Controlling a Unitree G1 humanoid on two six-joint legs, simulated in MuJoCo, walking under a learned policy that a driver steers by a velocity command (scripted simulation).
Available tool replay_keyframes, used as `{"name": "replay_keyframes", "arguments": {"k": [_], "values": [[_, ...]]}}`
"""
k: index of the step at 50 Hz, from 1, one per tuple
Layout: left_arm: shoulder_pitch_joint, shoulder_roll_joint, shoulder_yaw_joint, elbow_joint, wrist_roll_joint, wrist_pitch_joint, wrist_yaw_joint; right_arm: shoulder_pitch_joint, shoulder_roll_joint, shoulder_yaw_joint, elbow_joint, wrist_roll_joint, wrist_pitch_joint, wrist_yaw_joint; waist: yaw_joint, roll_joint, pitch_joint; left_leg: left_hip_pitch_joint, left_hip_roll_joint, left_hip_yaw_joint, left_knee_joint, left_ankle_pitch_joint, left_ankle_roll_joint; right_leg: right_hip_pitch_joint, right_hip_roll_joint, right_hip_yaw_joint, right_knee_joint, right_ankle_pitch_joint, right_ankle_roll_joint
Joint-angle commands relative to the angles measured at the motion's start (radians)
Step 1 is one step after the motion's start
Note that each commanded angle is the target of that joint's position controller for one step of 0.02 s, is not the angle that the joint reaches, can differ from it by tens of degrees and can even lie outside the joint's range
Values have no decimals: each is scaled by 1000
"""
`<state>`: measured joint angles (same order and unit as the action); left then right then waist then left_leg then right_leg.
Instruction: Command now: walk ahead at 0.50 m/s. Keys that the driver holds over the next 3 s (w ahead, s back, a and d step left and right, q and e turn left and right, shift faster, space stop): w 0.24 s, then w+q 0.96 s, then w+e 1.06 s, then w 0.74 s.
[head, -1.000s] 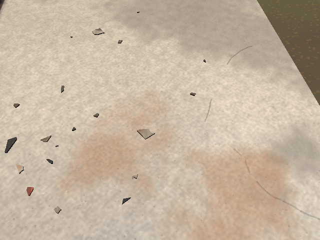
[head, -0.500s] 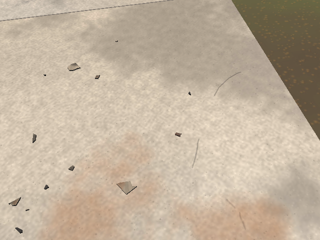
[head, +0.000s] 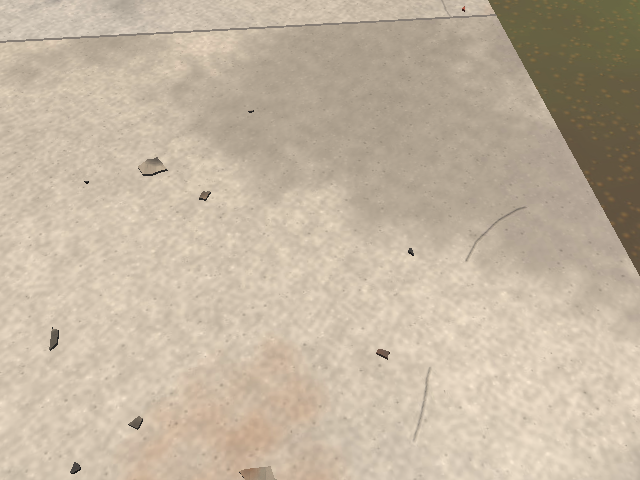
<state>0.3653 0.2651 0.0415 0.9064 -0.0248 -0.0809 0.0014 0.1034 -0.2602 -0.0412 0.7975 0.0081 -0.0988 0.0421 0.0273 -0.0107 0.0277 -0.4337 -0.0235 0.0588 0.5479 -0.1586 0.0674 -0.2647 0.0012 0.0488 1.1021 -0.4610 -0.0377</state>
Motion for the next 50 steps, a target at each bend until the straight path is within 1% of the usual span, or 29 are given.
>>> {"name": "replay_keyframes", "arguments": {"k": [1,2,4,7,9,12,16,18,20,21,22,23,24,25,26,27,28,29,30,31,32,35,39,42,45,47,48,49,50], "values": [[-70,127,33,-98,6,-34,9,111,-107,-29,-16,-7,-5,-4,-58,39,-85,391,288,-405,-305,75,172,-417,-116,34,114,139,-9],[-45,112,35,-95,10,-22,8,98,-92,-24,-14,-18,-9,-2,-26,69,-83,329,264,-355,-334,117,166,-355,-139,42,84,176,-7],[-19,75,31,-88,11,0,11,109,-95,-27,2,-14,-19,-1,-6,78,-72,272,244,-290,-379,176,180,-320,-149,29,36,202,6],[-108,70,32,-120,22,11,15,149,-129,-36,29,-11,-18,-16,-15,60,-24,267,238,-224,-416,251,185,-409,-160,18,-83,312,34],[-172,63,30,-138,24,8,12,182,-137,-37,44,-8,-10,-27,-34,55,-12,295,223,-186,-422,272,167,-444,-156,9,-196,418,42],[-274,41,21,-163,20,-2,1,223,-145,-35,62,-1,-1,-36,-70,60,8,314,196,-133,-429,247,136,-415,-128,-19,-381,550,38],[-412,41,16,-212,13,-17,-18,312,-154,-36,100,11,16,-40,-115,59,44,397,222,-177,-384,207,140,-413,-86,-28,-529,543,41],[-447,51,16,-231,9,-29,-31,325,-162,-41,108,14,28,-47,-112,69,51,442,250,-211,-339,217,137,-403,-71,-19,-580,497,33],[-414,80,25,-227,9,-40,-38,308,-176,-48,107,16,35,-54,-76,92,30,459,269,-245,-289,252,119,-317,-54,-14,-619,440,17],[-362,99,34,-215,10,-44,-37,289,-184,-52,103,16,39,-56,-42,106,2,451,263,-248,-239,328,108,-226,-36,-29,-634,411,4],[-244,132,53,-180,12,-47,-30,269,-175,-48,96,14,41,-56,21,99,-68,419,217,-220,-117,439,84,-48,-16,-50,-664,412,-21],[-65,189,74,-141,26,-50,-19,253,-134,-33,75,2,39,-54,96,67,-211,276,157,-181,117,361,50,248,-106,24,-607,440,-74],[68,287,99,-123,41,-41,-11,354,-25,-3,51,-5,22,-50,88,-147,-385,-104,9,-92,501,-21,-24,671,-366,373,-603,378,-198],[91,229,84,-113,34,-33,-13,377,-37,-2,53,20,8,-46,89,-278,-473,-267,-21,-181,689,-434,-33,716,-452,663,-751,203,-253],[17,155,62,-125,28,-31,-9,295,-142,-32,41,45,5,-47,87,-174,-301,-341,43,-206,762,-376,-23,574,-412,541,-789,104,-200],[-60,118,49,-135,24,-29,-6,229,-148,-36,22,44,10,-51,64,-120,-187,-343,92,-172,750,-286,-19,421,-378,403,-817,120,-165],[-127,85,38,-132,25,-30,-10,206,-132,-39,18,32,19,-53,31,-79,-105,-302,123,-161,705,-219,-23,278,-336,301,-864,180,-150],[-169,66,33,-129,31,-35,-12,219,-114,-46,20,24,33,-54,-5,-106,-65,-246,154,-169,657,-171,-25,181,-303,216,-902,229,-135],[-196,62,35,-124,35,-39,-14,241,-90,-45,23,25,48,-52,-28,-117,-42,-194,165,-165,640,-146,-29,113,-281,152,-935,262,-129],[-206,67,39,-118,36,-44,-14,245,-67,-44,21,26,60,-51,-39,-109,-27,-181,167,-156,633,-124,-34,79,-274,97,-958,312,-135],[-206,81,44,-110,38,-49,-13,236,-60,-45,10,24,70,-52,-46,-93,-16,-193,170,-158,621,-93,-38,66,-275,55,-973,358,-141],[-179,108,55,-83,42,-50,-2,180,-61,-49,-22,15,79,-50,-42,-57,5,-260,172,-171,513,34,-52,97,-275,-46,-987,448,-151],[-152,142,64,-67,36,-37,12,52,-44,-39,-63,12,66,-22,-1,-37,31,-243,158,-108,281,196,-49,146,-259,-163,-990,483,-128],[-104,169,73,-49,24,-21,16,-49,-39,-32,-108,12,65,-3,36,-24,63,-260,149,-63,177,181,-35,230,-287,-201,-974,485,-122],[-80,192,83,-34,7,1,15,-94,-54,-35,-148,13,68,11,37,-35,74,-264,127,-24,121,70,-2,333,-316,-228,-909,577,-101],[-100,220,91,-39,-3,14,17,-51,-84,-50,-157,12,73,14,-7,-67,23,-151,67,35,109,-34,35,361,-315,-259,-781,893,-79],[-116,230,93,-43,-8,23,18,40,-113,-68,-140,15,75,12,-63,-74,-35,-23,19,68,92,-60,61,351,-300,-281,-640,1049,-64],[-129,220,88,-48,-10,29,19,204,-166,-100,-96,19,76,4,-152,-50,-120,212,-36,81,26,-2,97,272,-256,-312,-421,1072,-32],[-113,171,68,-68,18,23,20,363,-268,-139,-58,21,85,-19,-205,80,-212,520,87,-148,-7,1,160,7,-207,-317,-93,737,23]]}}
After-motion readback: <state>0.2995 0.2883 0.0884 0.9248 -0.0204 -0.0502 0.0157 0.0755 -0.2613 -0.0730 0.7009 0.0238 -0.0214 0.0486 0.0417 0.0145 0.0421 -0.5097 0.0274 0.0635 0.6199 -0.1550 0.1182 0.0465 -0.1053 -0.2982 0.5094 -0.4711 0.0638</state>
